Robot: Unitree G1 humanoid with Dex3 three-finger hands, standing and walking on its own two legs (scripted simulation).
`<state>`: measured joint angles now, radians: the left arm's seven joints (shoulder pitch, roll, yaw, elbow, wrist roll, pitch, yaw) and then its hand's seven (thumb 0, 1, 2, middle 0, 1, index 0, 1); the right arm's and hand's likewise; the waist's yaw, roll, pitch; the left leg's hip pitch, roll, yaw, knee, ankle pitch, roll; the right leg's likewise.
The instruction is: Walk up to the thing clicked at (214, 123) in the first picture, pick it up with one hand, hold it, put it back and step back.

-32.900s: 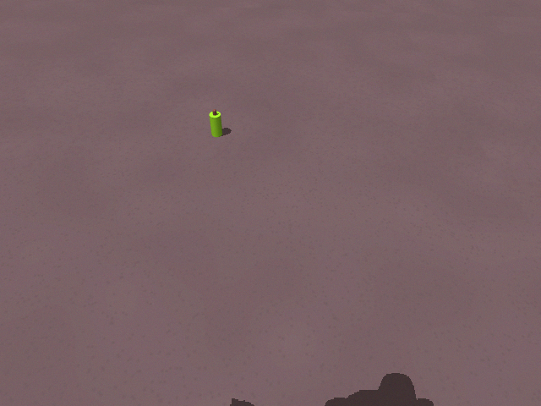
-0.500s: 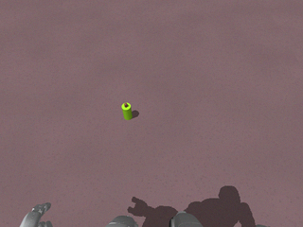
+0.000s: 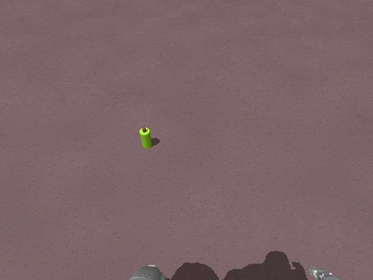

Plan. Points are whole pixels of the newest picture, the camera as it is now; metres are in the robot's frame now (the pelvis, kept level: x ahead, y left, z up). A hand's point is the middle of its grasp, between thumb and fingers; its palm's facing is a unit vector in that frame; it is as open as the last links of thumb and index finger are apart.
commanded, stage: step back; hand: left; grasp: from the side
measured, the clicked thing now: (145, 136) +1.03 +0.30 -0.67
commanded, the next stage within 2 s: stand in 0.86 s
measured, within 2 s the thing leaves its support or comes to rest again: neither
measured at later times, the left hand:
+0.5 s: hand out of the picture +0.08 +0.28 -0.14, palm faces +0.05 -0.91 -0.40, open 7.4 cm
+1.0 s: hand out of the picture +0.12 +0.28 -0.14, palm faces +0.09 -0.94 -0.33, open 7.4 cm
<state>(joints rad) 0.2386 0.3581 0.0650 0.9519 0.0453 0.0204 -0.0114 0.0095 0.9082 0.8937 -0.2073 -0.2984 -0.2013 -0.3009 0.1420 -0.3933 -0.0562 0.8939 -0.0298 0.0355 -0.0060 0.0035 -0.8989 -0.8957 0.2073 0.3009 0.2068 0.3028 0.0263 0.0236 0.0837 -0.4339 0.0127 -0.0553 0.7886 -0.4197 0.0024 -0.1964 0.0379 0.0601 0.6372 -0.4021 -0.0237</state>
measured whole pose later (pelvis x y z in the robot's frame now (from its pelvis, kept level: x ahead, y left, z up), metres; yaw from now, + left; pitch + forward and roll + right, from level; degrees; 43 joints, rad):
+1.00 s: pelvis +0.05 +0.01 +0.02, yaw +5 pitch -2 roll +0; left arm 0.07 0.37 0.02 1.08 0.00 -0.01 0.00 0.01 0.91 0.89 -0.21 -0.30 -0.20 -0.30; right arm 0.08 -0.32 -0.01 1.06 -0.01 -0.03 0.00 0.00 -0.90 -0.90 0.21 0.30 0.21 0.30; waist 0.01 -0.03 0.08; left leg -0.17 0.00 0.00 0.49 -0.28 0.00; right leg -0.16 -0.05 -0.02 0.47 -0.27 0.03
